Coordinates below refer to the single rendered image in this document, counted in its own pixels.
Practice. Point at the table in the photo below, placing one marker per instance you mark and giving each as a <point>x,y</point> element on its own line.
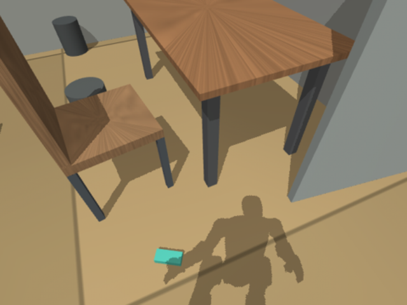
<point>222,46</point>

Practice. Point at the chair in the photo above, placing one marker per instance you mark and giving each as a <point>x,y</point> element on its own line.
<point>83,133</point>

